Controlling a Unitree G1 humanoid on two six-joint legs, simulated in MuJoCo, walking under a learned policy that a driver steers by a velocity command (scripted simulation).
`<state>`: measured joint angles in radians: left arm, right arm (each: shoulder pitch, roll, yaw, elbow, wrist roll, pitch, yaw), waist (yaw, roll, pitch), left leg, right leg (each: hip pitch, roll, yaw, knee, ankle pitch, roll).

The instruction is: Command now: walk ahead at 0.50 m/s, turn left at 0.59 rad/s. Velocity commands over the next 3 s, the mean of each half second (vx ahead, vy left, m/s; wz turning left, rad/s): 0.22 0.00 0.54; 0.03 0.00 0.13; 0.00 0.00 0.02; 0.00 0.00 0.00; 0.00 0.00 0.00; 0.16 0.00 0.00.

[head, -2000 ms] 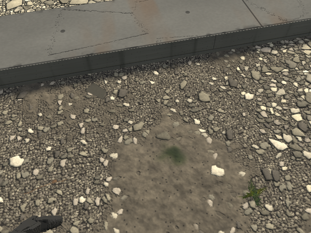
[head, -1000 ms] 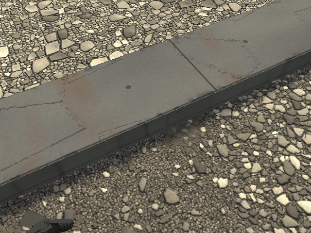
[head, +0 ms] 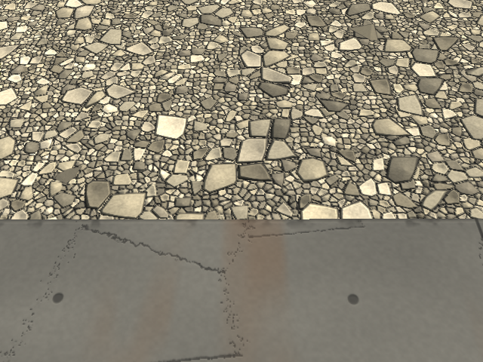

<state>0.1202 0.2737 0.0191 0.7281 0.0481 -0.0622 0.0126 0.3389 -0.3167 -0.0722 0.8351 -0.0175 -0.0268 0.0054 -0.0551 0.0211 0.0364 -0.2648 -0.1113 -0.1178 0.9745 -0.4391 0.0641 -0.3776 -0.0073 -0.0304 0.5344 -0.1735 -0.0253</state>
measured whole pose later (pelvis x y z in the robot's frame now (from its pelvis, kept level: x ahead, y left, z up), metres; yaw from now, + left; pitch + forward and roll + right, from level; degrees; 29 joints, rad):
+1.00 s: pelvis +0.19 +0.01 +0.01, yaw +19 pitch -1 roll +1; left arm 0.26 0.18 0.04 0.98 0.01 -0.01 0.02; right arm 0.22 -0.16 -0.05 0.91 -0.01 0.04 -0.03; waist 0.00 0.01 0.03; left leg -0.24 -0.05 -0.01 0.46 -0.20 0.04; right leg -0.14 -0.01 -0.01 0.48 -0.32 0.00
